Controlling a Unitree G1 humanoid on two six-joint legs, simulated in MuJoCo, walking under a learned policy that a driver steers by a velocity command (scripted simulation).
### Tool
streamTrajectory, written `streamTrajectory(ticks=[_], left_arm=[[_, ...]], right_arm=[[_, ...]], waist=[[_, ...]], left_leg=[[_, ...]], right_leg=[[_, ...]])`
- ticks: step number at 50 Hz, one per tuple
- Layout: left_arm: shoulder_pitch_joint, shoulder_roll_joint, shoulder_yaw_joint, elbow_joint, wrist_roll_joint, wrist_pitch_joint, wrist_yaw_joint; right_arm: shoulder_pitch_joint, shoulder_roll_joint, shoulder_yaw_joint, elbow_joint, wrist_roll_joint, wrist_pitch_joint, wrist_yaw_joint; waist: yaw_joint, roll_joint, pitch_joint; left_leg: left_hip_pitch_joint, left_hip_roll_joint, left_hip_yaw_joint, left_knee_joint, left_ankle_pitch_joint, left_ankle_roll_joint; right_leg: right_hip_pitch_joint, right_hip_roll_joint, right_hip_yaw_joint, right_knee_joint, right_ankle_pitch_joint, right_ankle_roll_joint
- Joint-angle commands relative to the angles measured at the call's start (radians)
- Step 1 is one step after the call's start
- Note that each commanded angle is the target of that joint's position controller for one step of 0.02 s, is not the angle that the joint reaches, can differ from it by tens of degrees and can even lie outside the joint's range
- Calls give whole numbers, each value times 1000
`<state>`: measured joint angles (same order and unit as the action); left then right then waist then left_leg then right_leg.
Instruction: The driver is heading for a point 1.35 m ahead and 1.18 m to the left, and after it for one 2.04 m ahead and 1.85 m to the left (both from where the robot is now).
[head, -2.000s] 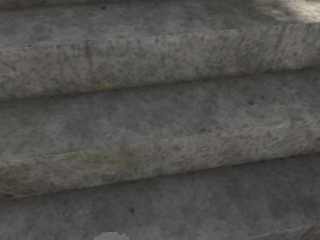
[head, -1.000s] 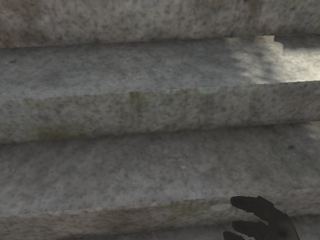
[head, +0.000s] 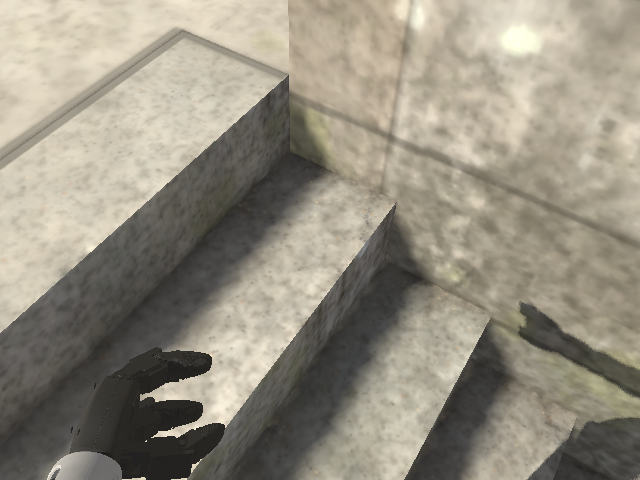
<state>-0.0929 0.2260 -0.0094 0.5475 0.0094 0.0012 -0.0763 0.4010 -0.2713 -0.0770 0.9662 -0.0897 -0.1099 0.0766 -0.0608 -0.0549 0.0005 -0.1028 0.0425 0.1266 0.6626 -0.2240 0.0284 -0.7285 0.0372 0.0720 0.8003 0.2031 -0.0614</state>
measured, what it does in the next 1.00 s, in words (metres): climbs, turning left: right foot, then left foot 0.19 m higher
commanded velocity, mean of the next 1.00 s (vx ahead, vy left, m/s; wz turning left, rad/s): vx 0.10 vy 0.00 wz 0.80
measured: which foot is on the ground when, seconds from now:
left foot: up 0.00-0.32, down 0.34-0.88, up 0.90-1.00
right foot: up 0.00-0.00, down 0.02-0.38, up 0.40-0.86, down 0.88-1.00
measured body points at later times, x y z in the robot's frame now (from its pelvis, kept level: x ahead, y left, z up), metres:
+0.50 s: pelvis +0.15 +0.03 +0.06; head +0.14 +0.04 +0.51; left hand +0.40 +0.34 +0.07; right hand +0.25 -0.19 -0.06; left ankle +0.14 +0.14 -0.55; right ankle +0.10 -0.13 -0.51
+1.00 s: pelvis +0.24 -0.10 +0.11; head +0.25 -0.11 +0.56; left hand +0.25 +0.21 +0.06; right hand +0.50 -0.27 +0.00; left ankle +0.10 +0.04 -0.42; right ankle +0.37 -0.17 -0.57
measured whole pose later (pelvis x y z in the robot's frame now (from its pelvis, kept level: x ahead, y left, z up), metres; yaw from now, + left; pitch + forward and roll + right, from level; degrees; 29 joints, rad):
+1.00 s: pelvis +0.24 -0.10 +0.11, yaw +46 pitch +6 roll +0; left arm 0.08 0.19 0.00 0.62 0.02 -0.01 -0.04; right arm 0.38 -0.37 -0.09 0.69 -0.02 -0.03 0.02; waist -0.06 0.06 -0.11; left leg -0.85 -0.21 -0.34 1.69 -0.42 -0.14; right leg -0.60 -0.05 0.01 0.90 -0.73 0.04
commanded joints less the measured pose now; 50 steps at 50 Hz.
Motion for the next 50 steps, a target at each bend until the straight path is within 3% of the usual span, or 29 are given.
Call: streamTrajectory(ticks=[1,2,3,5,6,7,9,11,13,17,18,19,20,21,22,25,28,32,35,40,41,42,44,45,46,47,48,49,50], left_arm=[[799,155,52,301,58,99,-14],[800,273,95,302,133,83,-11],[603,274,97,287,138,52,-35],[380,113,34,301,102,-13,-27],[323,8,-5,304,110,-29,-9],[253,-4,-20,268,126,-44,2],[-23,151,27,158,102,-68,30],[-113,322,96,102,95,-82,35],[-49,387,124,86,83,-90,30],[103,381,171,94,79,-60,-8],[143,325,165,104,72,-40,-20],[256,199,149,65,88,-14,-32],[228,137,143,46,91,19,-41],[22,114,127,-16,20,21,-37],[-74,95,107,-13,19,8,-34],[-157,66,47,-37,57,-114,72],[-169,132,53,-76,71,-114,127],[-129,141,42,-79,58,-87,94],[-211,87,25,-123,55,-88,107],[-119,76,30,-123,54,-102,80],[-99,15,7,-163,64,-94,40],[-75,-1,18,-126,17,-78,0],[237,-41,31,38,21,-66,-64],[245,184,99,29,12,-66,-22],[186,238,113,-7,43,-64,0],[84,215,92,-44,34,-62,11],[-82,135,46,-78,-11,-55,35],[-126,67,34,-98,-3,-29,72],[-162,-11,23,-164,-24,-5,82]], right_arm=[[-280,-133,-13,-184,-55,-8,117],[127,88,37,-128,25,12,149],[197,32,28,-156,41,1,126],[51,74,71,-243,51,3,65],[36,118,101,-265,48,22,52],[40,93,109,-306,35,40,57],[27,18,102,-348,50,55,54],[-17,-28,86,-377,75,78,51],[-30,-60,76,-366,84,82,50],[85,-27,90,-326,93,140,21],[62,-47,79,-339,95,155,4],[-17,-142,51,-362,101,151,-21],[-16,-132,45,-403,75,155,-50],[51,-87,58,-375,46,125,-30],[101,-71,55,-333,33,87,-7],[89,-12,76,-213,64,36,11],[-68,-15,78,-288,91,19,-31],[-7,-28,78,-308,65,16,-69],[131,-31,74,-302,60,28,-72],[-37,-54,71,-421,102,29,-97],[-99,-107,50,-450,141,38,-95],[-60,-153,7,-418,133,71,-83],[-92,-139,-10,-378,74,125,-36],[137,-41,-10,-407,40,128,-30],[194,-74,-14,-342,60,114,-43],[181,-84,-13,-307,59,91,-46],[270,-79,-4,-269,38,85,-56],[205,-41,5,-265,87,78,-63],[279,-50,8,-210,61,55,-65]], waist=[[369,-209,-143],[177,-284,-336],[60,-141,-484],[13,-91,-327],[-49,-32,-275],[-112,44,-212],[-219,47,-164],[-219,-7,-177],[-202,66,-209],[-54,-125,-222],[-10,-100,-203],[128,200,-227],[70,317,-230],[-57,320,-177],[-116,373,-128],[-64,152,-93],[-11,145,-201],[-52,168,-205],[-106,205,-213],[-37,214,-189],[39,128,-154],[24,92,-125],[94,139,-102],[-11,-268,-302],[9,-246,-309],[-16,-150,-277],[-159,-63,-287],[-129,8,-221],[-132,-5,-247]], left_leg=[[-674,-113,0,1083,-176,-16],[-792,-150,-145,1620,-244,59],[-934,-165,-280,1875,-240,66],[-1214,-127,-269,2027,-280,110],[-1238,-72,-271,1970,-243,127],[-1199,-35,-258,1906,-214,93],[-961,-67,-168,1671,-251,13],[-707,-82,-102,1626,-271,-87],[-744,-41,-98,1257,-264,-95],[-806,-176,-132,716,-361,-32],[-813,-192,-212,618,-108,44],[-811,-141,-591,362,166,256],[-657,-2,-1076,-16,-1,463],[-545,24,-1198,-141,-278,364],[-457,11,-1215,-112,-491,306],[-372,-75,-842,209,129,269],[-400,-92,-742,182,313,228],[-411,-70,-825,181,274,215],[-199,-52,-960,173,288,225],[-442,-102,-915,186,91,140],[-603,-188,-782,60,23,110],[-687,-226,-825,-27,-333,80],[-800,-313,-718,291,-589,-18],[-919,-390,-612,545,-455,-147],[-1005,-334,-585,1021,-382,-217],[-1017,-290,-524,1248,-270,-233],[-836,-199,-370,1312,-139,-193],[-725,-207,-326,1184,-57,-149],[-625,-222,-284,1056,-135,-169]], right_leg=[[995,-147,61,-476,826,-179],[1027,-374,178,-185,1580,-418],[1026,-501,331,-181,1331,-494],[817,-454,133,-260,603,-296],[692,-382,40,-297,355,-206],[526,-357,-33,-318,280,-179],[182,-280,-265,-498,63,-160],[49,-389,-270,-667,109,-234],[353,-412,-334,-571,494,-239],[824,-540,-318,-308,962,-342],[822,-505,-333,-223,840,-320],[691,-322,-381,-1,363,-191],[350,-109,-261,292,-651,-15],[72,-25,13,652,-589,17],[-173,25,168,875,-498,-9],[-337,58,134,956,-504,-60],[-195,45,81,834,-568,11],[-175,60,118,942,-539,68],[-399,47,165,845,-667,93],[-161,9,136,635,-532,110],[91,35,-65,240,-739,124],[301,59,-87,-131,-687,158],[658,-69,28,-177,-228,189],[770,-363,534,-185,-185,-169],[705,-469,745,-268,-211,-303],[587,-490,674,-292,-263,-260],[349,-401,315,-199,-191,-58],[154,-228,66,-255,-408,59],[173,-277,2,-180,-127,-10]])
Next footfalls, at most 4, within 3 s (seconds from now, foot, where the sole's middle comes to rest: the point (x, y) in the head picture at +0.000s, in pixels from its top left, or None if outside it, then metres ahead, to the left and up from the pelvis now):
0.02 right None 0.16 -0.10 -0.78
0.34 left None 0.18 0.15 -0.59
0.88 right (397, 476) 0.41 -0.14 -0.59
1.28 left None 0.09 -0.18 -0.78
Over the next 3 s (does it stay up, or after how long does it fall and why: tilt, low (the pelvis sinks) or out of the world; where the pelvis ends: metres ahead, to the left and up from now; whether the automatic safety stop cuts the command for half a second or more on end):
stays up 0.39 -0.17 -0.01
